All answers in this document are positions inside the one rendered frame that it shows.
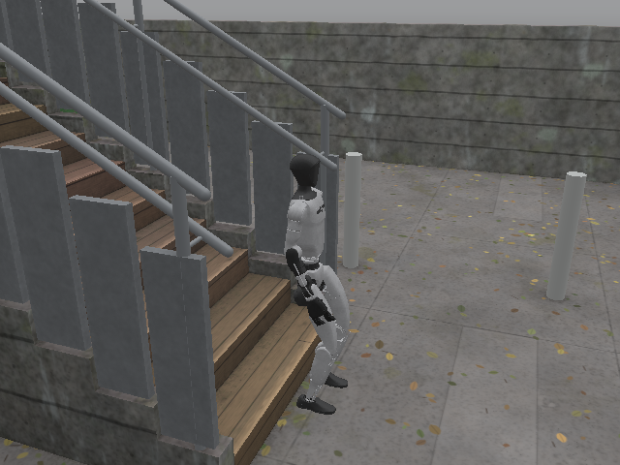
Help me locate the stairs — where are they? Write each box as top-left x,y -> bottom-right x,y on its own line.
0,77 -> 333,465

